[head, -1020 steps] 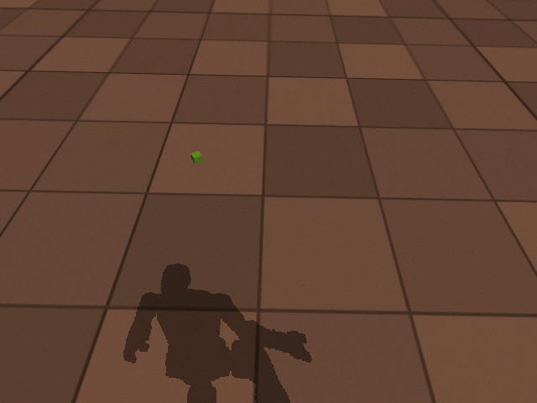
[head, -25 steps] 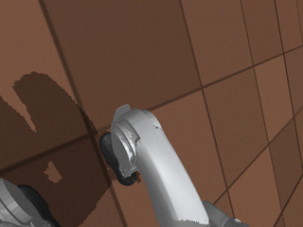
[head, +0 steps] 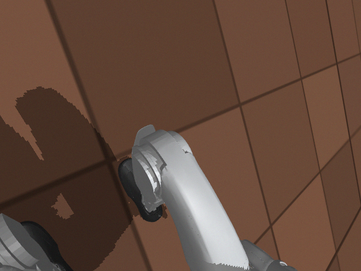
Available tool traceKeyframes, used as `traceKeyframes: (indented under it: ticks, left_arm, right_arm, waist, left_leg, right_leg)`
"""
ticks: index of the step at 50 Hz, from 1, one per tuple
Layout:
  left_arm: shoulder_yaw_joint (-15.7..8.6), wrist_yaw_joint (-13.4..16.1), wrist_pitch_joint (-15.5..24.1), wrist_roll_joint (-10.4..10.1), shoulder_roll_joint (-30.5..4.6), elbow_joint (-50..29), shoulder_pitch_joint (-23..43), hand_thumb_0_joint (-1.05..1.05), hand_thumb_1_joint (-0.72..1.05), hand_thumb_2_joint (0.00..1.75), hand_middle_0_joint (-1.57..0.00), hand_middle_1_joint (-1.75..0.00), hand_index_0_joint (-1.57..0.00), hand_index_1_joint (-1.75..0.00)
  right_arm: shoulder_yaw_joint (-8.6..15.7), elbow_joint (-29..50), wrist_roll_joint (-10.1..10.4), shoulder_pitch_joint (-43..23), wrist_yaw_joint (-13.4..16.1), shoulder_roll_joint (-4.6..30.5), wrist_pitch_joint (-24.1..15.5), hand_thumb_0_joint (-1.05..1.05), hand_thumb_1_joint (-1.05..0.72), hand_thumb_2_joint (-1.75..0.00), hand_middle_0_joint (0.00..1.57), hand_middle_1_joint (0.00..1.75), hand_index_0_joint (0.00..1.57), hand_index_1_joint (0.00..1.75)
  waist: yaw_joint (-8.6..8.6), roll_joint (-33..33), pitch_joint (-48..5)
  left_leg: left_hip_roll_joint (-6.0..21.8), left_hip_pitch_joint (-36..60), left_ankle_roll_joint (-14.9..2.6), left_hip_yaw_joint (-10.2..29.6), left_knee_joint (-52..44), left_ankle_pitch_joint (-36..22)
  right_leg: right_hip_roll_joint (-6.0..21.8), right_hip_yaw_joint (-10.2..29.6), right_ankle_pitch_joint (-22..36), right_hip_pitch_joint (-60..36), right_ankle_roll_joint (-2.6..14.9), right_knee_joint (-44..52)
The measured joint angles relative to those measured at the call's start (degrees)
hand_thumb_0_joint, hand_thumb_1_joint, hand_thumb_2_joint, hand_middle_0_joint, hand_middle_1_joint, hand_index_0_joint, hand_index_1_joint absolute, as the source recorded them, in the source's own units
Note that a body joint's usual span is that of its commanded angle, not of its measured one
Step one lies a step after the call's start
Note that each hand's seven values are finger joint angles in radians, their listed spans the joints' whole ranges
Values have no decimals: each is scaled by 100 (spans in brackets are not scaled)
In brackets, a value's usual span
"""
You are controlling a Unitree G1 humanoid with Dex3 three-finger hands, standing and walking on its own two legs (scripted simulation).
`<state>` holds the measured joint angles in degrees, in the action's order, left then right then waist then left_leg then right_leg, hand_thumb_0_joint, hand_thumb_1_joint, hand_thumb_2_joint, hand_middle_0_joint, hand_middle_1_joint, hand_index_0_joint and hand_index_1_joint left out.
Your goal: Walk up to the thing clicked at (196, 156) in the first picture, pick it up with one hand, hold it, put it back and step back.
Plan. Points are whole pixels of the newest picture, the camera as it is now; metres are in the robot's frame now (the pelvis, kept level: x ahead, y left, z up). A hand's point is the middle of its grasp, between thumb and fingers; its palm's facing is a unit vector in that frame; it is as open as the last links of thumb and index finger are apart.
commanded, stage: settle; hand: left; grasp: from above
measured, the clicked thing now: out of the picture +0.49 +0.35 -0.30
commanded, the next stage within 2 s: lift in 0.80 s
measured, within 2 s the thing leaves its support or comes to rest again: leaves its support in 0.24 s
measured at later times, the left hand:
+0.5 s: hand out of the picture +0.49 +0.36 -0.20, palm faces -0.26 -0.31 -0.91, open 5.8 cm
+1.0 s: hand out of the picture +0.48 +0.35 -0.14, palm faces -0.25 -0.31 -0.91, open 5.6 cm
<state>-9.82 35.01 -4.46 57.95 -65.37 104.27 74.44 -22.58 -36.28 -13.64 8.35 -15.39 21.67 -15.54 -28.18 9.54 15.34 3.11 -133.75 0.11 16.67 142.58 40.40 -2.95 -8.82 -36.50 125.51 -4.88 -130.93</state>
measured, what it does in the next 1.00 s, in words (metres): stands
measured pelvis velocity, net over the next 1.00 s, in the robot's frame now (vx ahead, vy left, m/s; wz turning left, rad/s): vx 0.01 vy -0.02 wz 0.11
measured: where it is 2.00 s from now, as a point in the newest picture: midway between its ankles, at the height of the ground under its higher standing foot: (104, 231)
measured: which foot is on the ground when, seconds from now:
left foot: down 0.00-1.00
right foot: down 0.00-1.00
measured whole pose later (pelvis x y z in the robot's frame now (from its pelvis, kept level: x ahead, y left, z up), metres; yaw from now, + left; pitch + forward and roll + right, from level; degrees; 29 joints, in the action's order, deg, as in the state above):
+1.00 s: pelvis +0.01 -0.02 +0.01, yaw +7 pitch +34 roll -8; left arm -9.5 20.7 -13.8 55.7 -45.6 86.4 68.6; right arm -9.0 -40.4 -8.3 10.8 -13.2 18.4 -9.9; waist -19.0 0.2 1.4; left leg 3.1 -133.0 2.0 10.5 137.9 39.4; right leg -1.2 -3.8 -37.5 129.2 -2.7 -132.5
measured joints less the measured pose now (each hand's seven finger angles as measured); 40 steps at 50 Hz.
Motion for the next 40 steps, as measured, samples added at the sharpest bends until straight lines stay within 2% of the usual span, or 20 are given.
traceKeyframes:
  ticks: [7,14,23,28,33,40]
  left_arm:
    - [-83,-48,-74,12,57,-190,-33,-4,43,13,-90,-25,-103,-26]
    - [-160,-236,-291,3,242,-598,-122,-5,45,10,-93,-21,-109,-23]
    - [5,-862,-693,-139,915,-1550,-570,-8,48,8,-95,-16,-115,-20]
    - [104,-1188,-816,-207,1285,-1729,-758,-9,49,6,-96,-13,-116,-17]
    - [223,-1343,-810,-207,1565,-1682,-760,-9,48,7,-96,-12,-117,-16]
    - [162,-1357,-760,-143,1777,-1670,-667,-9,48,9,-96,-12,-117,-17]
  right_arm:
    - [73,-24,30,59,-27,-31,20,1,-92,-90,20,30,20,30]
    - [263,-80,99,203,-65,-78,74,0,-92,-90,20,30,20,30]
    - [678,-290,316,395,-128,-155,220,0,-91,-90,20,30,20,30]
    - [931,-358,417,409,-114,-186,364,0,-90,-89,20,30,20,30]
    - [1085,-364,473,356,-45,-219,449,0,-90,-89,20,30,20,30]
    - [1199,-359,495,238,105,-285,463,0,-90,-89,20,30,20,30]
  waist:
    - [34,-28,-68]
    - [110,-149,-267]
    - [417,-494,-799]
    - [585,-676,-1054]
    - [722,-750,-1154]
    - [802,-794,-1223]
  left_leg:
    - [4,-23,6,-15,-25,-8]
    - [-6,-60,31,-57,-89,-18]
    - [-8,-94,63,-197,-201,26]
    - [-34,-72,75,-306,-224,22]
    - [-48,-20,91,-417,-255,-33]
    - [-48,18,140,-527,-331,-108]
  right_leg:
    - [4,10,7,33,4,13]
    - [35,34,-9,95,49,25]
    - [90,137,-102,205,102,9]
    - [138,228,-159,228,130,-69]
    - [168,328,-151,240,139,-143]
    - [187,428,-107,306,172,-195]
